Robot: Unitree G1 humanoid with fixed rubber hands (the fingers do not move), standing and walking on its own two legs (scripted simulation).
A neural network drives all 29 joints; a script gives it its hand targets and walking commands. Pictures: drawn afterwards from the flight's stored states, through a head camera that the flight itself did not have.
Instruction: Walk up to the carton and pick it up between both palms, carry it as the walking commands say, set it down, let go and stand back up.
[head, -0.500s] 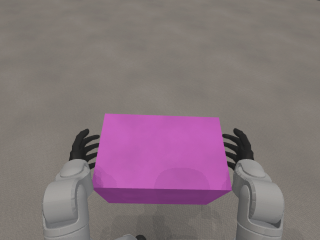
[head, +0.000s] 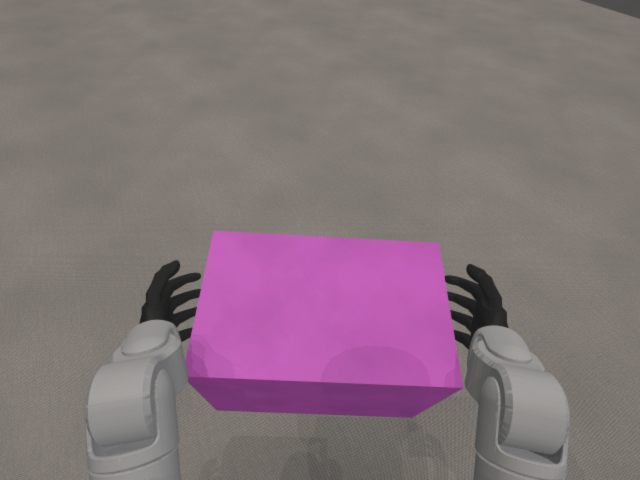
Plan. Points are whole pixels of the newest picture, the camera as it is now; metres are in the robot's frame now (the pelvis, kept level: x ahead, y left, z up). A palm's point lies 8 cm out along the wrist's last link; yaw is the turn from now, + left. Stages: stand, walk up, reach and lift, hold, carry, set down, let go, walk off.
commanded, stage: carry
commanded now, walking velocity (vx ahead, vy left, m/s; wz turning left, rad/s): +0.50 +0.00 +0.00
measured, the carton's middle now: (320, 331) +0.29 +0.01 +0.02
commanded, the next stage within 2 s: none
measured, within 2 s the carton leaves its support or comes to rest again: neither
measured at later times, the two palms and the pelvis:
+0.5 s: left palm (240, 132) +0.63 +0.16 +0.10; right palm (441, 140) +0.61 -0.19 +0.11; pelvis +0.37 +0.00 +0.01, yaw -4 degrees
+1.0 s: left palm (287, 42) +0.97 +0.10 +0.12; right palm (434, 50) +0.99 -0.24 +0.11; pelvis +0.73 -0.08 +0.03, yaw +2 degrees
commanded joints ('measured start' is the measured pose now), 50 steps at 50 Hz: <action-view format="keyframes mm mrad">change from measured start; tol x32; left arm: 1 -362 -792 -743 -64 -401 -2 -239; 50 -349 -875 -786 -124 -431 -48 -267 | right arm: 1 -404 807 725 -141 444 12 189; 50 -332 912 746 -111 437 -36 182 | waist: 1 106 -448 -334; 18 -31 -181 -176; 21 -22 310 -422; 37 -25 223 -27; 42 94 -379 -265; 50 54 -157 -163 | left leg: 1 -821 -125 20 853 -146 0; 18 -225 -127 191 64 422 51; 21 426 356 -624 -12 869 291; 37 -37 185 -6 -122 527 157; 40 -163 97 143 302 761 56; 42 -686 -91 59 774 -16 13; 44 -831 -31 -125 904 -100 35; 50 -782 -36 -16 493 156 15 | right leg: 1 1029 -348 596 -249 768 -216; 18 509 -127 -80 -26 857 -21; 21 -165 108 56 662 -296 40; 23 -211 -11 144 723 -261 22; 37 -21 1 -70 -44 14 35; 40 437 64 -104 -193 78 11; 43 894 -369 636 -250 812 -255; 50 793 -237 243 -338 703 -123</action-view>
